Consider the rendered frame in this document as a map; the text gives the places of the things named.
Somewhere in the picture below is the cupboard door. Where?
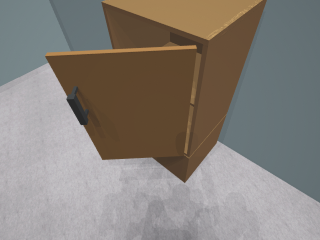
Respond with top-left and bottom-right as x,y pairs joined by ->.
45,45 -> 197,160

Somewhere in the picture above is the handle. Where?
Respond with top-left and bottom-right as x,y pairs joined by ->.
66,86 -> 89,125

